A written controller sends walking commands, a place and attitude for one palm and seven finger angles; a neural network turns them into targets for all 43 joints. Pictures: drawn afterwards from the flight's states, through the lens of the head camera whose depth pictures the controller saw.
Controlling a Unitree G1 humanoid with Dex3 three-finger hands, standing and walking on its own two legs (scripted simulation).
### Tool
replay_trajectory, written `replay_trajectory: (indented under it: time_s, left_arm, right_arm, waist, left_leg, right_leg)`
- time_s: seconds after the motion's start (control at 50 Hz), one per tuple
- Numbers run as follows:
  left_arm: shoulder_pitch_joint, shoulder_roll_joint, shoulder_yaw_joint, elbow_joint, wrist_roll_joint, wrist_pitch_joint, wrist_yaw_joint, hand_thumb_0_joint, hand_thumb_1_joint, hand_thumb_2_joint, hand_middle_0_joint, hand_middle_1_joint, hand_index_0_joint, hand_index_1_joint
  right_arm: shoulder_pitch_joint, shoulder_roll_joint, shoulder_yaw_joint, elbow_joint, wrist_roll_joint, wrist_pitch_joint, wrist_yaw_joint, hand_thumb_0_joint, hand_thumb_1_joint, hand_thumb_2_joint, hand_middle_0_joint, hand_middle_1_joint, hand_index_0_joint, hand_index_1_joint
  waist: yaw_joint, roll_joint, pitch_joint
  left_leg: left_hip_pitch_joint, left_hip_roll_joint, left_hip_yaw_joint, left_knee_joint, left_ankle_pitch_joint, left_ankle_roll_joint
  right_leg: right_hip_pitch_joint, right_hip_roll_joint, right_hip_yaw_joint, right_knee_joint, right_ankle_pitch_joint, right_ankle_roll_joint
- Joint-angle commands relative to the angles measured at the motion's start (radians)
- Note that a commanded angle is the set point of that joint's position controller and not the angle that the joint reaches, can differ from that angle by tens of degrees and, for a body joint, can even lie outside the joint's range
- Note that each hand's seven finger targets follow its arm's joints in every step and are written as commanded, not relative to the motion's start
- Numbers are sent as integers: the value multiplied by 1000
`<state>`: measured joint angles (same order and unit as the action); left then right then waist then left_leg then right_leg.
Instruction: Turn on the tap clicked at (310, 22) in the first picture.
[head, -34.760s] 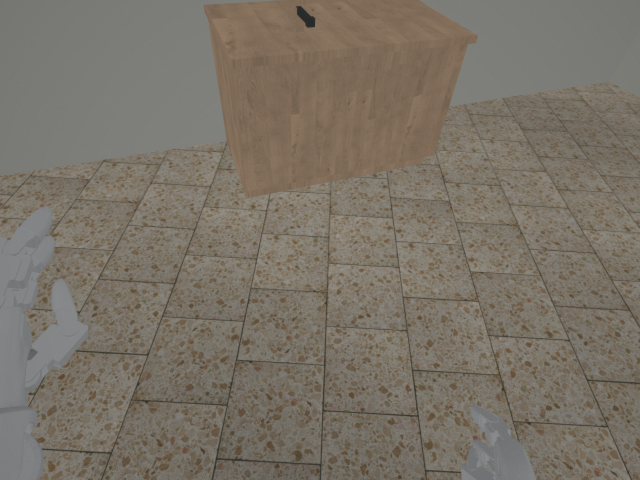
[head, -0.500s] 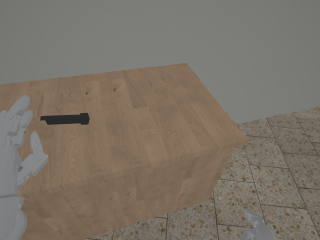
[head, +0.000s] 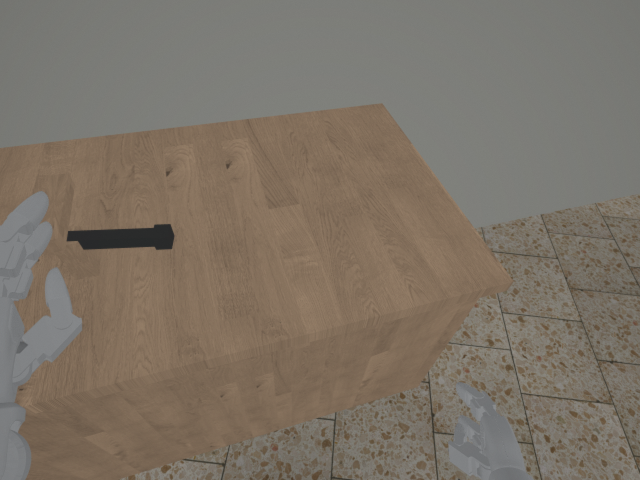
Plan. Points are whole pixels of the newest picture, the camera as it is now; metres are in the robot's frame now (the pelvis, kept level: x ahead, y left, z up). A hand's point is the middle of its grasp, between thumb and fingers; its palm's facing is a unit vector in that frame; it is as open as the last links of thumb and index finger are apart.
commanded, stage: come to a stop and stand still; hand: left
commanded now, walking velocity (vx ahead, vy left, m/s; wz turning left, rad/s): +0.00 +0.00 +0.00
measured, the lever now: (163, 236) +0.44 +0.29 +0.00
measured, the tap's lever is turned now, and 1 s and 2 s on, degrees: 79 79 79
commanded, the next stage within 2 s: look again from close up in 0.06 s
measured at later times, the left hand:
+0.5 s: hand (60, 345) +0.20 +0.26 +0.14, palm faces +0.24 -0.86 -0.44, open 7.5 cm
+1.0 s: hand out of the picture +0.21 +0.33 +0.17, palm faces +0.38 -0.85 -0.37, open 7.5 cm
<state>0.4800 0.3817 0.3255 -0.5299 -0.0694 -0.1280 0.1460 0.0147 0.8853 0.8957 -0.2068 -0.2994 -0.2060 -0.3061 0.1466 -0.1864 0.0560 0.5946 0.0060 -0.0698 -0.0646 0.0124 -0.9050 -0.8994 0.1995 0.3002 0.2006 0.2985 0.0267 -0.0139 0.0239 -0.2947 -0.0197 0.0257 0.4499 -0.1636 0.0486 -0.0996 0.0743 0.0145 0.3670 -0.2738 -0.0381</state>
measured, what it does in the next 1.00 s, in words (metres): shifts its weight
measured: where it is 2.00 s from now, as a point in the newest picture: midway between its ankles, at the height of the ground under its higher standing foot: outside the picture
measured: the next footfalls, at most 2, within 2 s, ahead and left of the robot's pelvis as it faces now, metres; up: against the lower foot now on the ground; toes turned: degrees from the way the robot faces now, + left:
right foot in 1.12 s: +0.03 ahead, -0.03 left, +0.00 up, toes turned -5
right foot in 1.50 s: +0.01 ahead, +0.06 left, +0.00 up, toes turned -8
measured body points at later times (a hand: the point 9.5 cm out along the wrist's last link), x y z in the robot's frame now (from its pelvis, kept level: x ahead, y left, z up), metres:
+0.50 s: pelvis -0.02 +0.03 +0.00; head +0.00 +0.04 +0.45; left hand +0.18 +0.30 +0.17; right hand +0.13 -0.21 -0.08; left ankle +0.05 +0.08 -0.74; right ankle -0.05 -0.10 -0.74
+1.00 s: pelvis -0.02 +0.08 +0.00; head +0.02 +0.11 +0.44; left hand +0.19 +0.37 +0.19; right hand +0.18 -0.14 -0.06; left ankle +0.05 +0.09 -0.74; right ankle -0.05 -0.06 -0.71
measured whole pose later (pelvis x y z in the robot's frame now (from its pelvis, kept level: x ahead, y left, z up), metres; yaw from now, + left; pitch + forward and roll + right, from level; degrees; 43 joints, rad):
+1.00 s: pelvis -0.02 +0.08 +0.00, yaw -2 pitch -1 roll -2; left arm 0.37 0.40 0.40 -0.51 -0.04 -0.22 0.11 0.02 0.88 0.90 -0.21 -0.30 -0.21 -0.31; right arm 0.15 -0.19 0.02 0.54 -0.01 -0.13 -0.02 0.01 -0.91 -0.90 0.20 0.30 0.20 0.30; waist 0.04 -0.04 0.09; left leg -0.27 -0.10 0.10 0.38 -0.11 0.11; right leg -0.30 0.02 0.01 0.74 -0.41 -0.01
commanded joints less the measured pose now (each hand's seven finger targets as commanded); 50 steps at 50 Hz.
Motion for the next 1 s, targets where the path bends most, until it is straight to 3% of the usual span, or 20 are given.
replay_trajectory:
  time_s: [0.0,0.12,0.14,0.16,0.18,0.22,0.3,0.38,0.42,0.46,0.52,0.62,0.68,0.72,0.76,0.8,0.82,0.86,0.9,0.98]
  left_arm:
    - [-70,145,98,-202,1,-57,14,0,900,900,-200,-300,-200,-300]
    - [-92,150,88,-186,2,-55,15,0,900,900,-200,-300,-200,-300]
    - [-1190,933,670,-372,161,-172,11,0,900,900,-200,-300,-200,-300]
    - [-673,321,254,184,75,-138,-37,0,900,900,-200,-300,-200,-300]
    - [-362,276,245,186,43,-140,-40,0,900,900,-200,-300,-200,-300]
    - [-229,77,67,98,9,-139,-63,0,900,900,-200,-300,-200,-300]
    - [-92,113,53,-141,12,-164,-63,0,900,900,-200,-300,-200,-300]
    - [-51,228,205,-111,8,-175,-41,0,900,900,-200,-300,-200,-300]
    - [-128,304,280,-138,11,-186,-32,0,900,900,-200,-300,-200,-300]
    - [-186,254,239,-110,14,-193,-34,0,900,900,-200,-300,-200,-300]
    - [-242,224,201,-108,27,-197,-40,0,900,900,-200,-300,-200,-300]
    - [-124,119,96,-90,39,-182,-39,0,900,900,-200,-300,-200,-300]
    - [-100,123,94,-98,40,-176,-33,0,900,900,-200,-300,-200,-300]
    - [-134,175,137,-124,38,-177,-26,0,900,900,-200,-300,-200,-300]
    - [-156,183,156,-131,33,-182,-22,0,900,900,-200,-300,-200,-300]
    - [-170,201,182,-156,27,-189,-23,0,900,900,-200,-300,-200,-300]
    - [-186,239,211,-184,27,-186,-22,0,900,900,-200,-300,-200,-300]
    - [-210,211,182,-215,23,-180,-26,0,900,900,-200,-300,-200,-300]
    - [-199,190,167,-234,20,-167,-23,0,900,900,-200,-300,-200,-300]
    - [-114,125,117,-229,29,-143,-31,0,900,900,-200,-300,-200,-300]
  right_arm:
    - [-65,-126,-55,-152,4,-36,-7,0,-900,-900,200,300,200,300]
    - [-71,-132,-57,-156,2,-31,-11,0,-900,-900,200,300,200,300]
    - [37,-186,-94,-188,-21,-81,12,0,-900,-900,200,300,200,300]
    - [-56,-54,-34,-121,6,-80,17,0,-900,-900,200,300,200,300]
    - [-25,-131,-101,-148,4,-93,18,0,-900,-900,200,300,200,300]
    - [2,-141,-114,-172,34,-98,51,0,-900,-900,200,300,200,300]
    - [-32,-148,-107,-217,26,-106,85,0,-900,-900,200,300,200,300]
    - [-41,-146,-95,-228,18,-107,48,0,-900,-900,200,300,200,300]
    - [-50,-151,-90,-222,13,-100,26,0,-900,-900,200,300,200,300]
    - [-31,-137,-84,-213,12,-103,14,0,-900,-900,200,300,200,300]
    - [-21,-135,-78,-199,13,-124,16,0,-900,-900,200,300,200,300]
    - [-16,-153,-92,-184,16,-143,45,0,-900,-900,200,300,200,300]
    - [-14,-162,-98,-178,9,-121,52,0,-900,-900,200,300,200,300]
    - [-27,-170,-101,-181,7,-105,49,0,-900,-900,200,300,200,300]
    - [-34,-161,-97,-188,8,-92,44,0,-900,-900,200,300,200,300]
    - [-41,-161,-93,-198,10,-85,38,0,-900,-900,200,300,200,300]
    - [-43,-158,-91,-197,9,-90,31,0,-900,-900,200,300,200,300]
    - [-24,-137,-95,-197,-3,-101,31,0,-900,-900,200,300,200,300]
    - [-14,-134,-97,-192,-15,-101,33,0,-900,-900,200,300,200,300]
    - [-10,-139,-105,-197,-13,-117,53,0,-900,-900,200,300,200,300]
  waist:
    - [-8,75,-171]
    - [-10,92,-130]
    - [-26,-42,156]
    - [-20,43,-105]
    - [25,78,-92]
    - [8,242,-240]
    - [20,62,-214]
    - [7,-76,-117]
    - [-1,6,-94]
    - [-7,113,-83]
    - [-4,184,-105]
    - [-6,74,-146]
    - [-13,-22,-118]
    - [-21,-8,-90]
    - [-24,12,-92]
    - [-20,82,-118]
    - [-13,145,-140]
    - [-17,182,-163]
    - [-9,144,-168]
    - [0,174,-193]
  left_leg:
    - [213,116,-99,-30,237,-15]
    - [183,111,-110,-74,128,-19]
    - [15,125,-82,80,135,19]
    - [180,67,-98,23,251,8]
    - [206,92,-79,45,212,-17]
    - [266,90,-65,11,243,3]
    - [152,132,-124,-59,70,13]
    - [71,118,-146,-116,-192,-5]
    - [69,121,-163,-142,-220,-9]
    - [11,147,-194,-205,-318,-1]
    - [25,150,-182,-213,-349,4]
    - [92,94,-122,-55,-148,4]
    - [92,65,-105,70,-44,-1]
    - [97,64,-110,105,-3,-11]
    - [99,77,-127,80,46,-7]
    - [125,115,-176,-9,117,-1]
    - [190,157,-234,-92,166,-21]
    - [285,236,-348,-231,119,-54]
    - [286,247,-310,-258,103,-127]
    - [266,171,-109,-234,233,-173]
  right_leg:
    - [-79,-111,64,-65,292,37]
    - [-82,-108,62,-92,234,30]
    - [-373,-177,126,-168,294,117]
    - [-282,-186,136,-68,189,15]
    - [-217,-160,201,-109,291,31]
    - [-90,-147,133,29,307,31]
    - [-77,-111,83,34,116,42]
    - [-138,-109,73,-31,-40,14]
    - [-165,-105,73,-19,-66,9]
    - [-108,-90,37,39,-55,17]
    - [-77,-84,20,52,-22,18]
    - [-88,-139,64,-32,63,0]
    - [-166,-216,154,-54,91,-34]
    - [-218,-251,180,-34,102,-58]
    - [-219,-228,140,29,116,-44]
    - [-202,-148,52,133,120,-5]
    - [-230,-96,-15,233,54,23]
    - [-318,-58,2,437,-194,31]
    - [-318,-66,34,471,-181,27]
    - [-178,-46,-65,230,-110,19]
